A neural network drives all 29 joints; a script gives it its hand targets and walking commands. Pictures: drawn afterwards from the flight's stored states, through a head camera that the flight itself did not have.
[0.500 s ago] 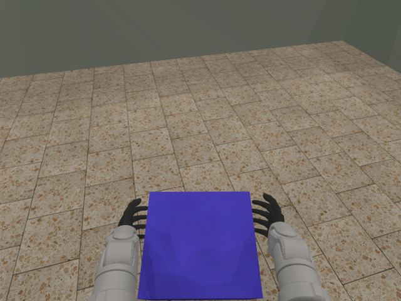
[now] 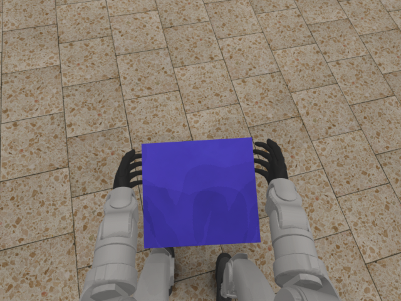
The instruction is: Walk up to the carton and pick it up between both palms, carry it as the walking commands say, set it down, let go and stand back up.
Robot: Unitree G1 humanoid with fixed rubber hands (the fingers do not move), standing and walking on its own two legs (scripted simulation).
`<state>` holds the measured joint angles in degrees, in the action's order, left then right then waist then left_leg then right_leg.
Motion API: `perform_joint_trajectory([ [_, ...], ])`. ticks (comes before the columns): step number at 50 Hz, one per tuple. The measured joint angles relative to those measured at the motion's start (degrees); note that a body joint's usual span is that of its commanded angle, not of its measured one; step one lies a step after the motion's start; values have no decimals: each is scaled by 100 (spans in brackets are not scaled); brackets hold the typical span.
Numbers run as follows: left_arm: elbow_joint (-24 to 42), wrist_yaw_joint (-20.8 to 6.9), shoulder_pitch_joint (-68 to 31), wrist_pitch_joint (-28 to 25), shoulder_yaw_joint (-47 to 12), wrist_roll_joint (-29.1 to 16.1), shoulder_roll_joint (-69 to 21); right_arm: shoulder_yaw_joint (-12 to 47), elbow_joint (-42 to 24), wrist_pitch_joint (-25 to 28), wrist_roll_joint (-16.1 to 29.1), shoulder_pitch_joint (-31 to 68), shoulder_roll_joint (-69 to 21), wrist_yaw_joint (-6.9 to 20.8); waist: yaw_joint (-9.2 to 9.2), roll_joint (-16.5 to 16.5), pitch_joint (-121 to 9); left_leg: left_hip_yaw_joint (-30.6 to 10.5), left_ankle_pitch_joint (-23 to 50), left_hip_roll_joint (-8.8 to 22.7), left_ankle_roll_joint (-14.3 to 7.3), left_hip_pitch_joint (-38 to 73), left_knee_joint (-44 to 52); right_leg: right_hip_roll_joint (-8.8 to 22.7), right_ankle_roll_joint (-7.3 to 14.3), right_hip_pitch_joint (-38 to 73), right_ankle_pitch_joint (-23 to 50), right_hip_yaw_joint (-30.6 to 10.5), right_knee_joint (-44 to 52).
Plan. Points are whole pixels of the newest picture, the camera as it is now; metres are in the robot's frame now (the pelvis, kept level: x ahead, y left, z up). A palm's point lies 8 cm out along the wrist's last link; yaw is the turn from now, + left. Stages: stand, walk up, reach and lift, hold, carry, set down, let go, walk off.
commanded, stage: set down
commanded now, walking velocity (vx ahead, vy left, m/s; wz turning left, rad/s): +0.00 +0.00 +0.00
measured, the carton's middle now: (200, 189) +0.35 +0.01 -0.17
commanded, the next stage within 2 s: none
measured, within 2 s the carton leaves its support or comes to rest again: neither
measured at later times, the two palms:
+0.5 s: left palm (142, 182) +0.37 +0.15 -0.17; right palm (269, 179) +0.38 -0.16 -0.16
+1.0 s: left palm (147, 179) +0.40 +0.16 -0.27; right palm (256, 177) +0.40 -0.15 -0.24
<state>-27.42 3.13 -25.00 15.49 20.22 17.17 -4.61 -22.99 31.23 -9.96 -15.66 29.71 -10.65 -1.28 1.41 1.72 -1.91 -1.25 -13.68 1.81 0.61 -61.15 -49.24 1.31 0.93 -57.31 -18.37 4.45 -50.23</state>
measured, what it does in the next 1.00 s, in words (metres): lowers itself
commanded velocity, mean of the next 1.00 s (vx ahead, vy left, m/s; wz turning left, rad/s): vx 0.00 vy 0.00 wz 0.00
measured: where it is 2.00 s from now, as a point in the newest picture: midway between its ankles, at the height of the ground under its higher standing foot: (194, 285)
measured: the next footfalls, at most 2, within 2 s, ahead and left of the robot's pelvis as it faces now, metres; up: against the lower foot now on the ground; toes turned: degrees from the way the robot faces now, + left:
none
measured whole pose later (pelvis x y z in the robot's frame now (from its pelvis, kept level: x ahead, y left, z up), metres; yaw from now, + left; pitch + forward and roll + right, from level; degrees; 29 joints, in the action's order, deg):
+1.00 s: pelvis -0.05 -0.01 -0.18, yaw -2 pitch +41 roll -2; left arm -34.7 6.8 -46.9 20.1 20.2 14.4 1.7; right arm -24.4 38.3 -16.2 -12.5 51.0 -5.4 -9.8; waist 1.4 2.0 -9.3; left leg -3.6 -23.3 1.6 2.0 -108.9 -91.2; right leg 0.7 2.0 -105.1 -29.3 4.1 -93.4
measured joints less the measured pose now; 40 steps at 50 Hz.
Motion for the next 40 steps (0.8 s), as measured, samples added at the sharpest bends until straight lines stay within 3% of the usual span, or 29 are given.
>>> perform_joint_trajectory([
  [18,23,570,-1293,695,1,-214,-20,-488,344,-547,0,1401,427,-48,0,-143,-327,-112,-488,-18,-30,-2256,-2254,-4,-15,-2200,-537,-32,-2250],
  [25,-247,573,-1570,733,1,-213,107,-498,441,-710,0,1604,382,-446,0,-142,-412,-143,-566,-18,36,-2904,-2714,-15,39,-2893,-667,-34,-2801],
  [40,-620,285,-2024,591,1,-213,574,-185,495,-734,132,1855,353,-850,0,-29,-741,-212,-886,-18,160,-4100,-3725,-51,125,-4131,-1030,-35,-3890],
])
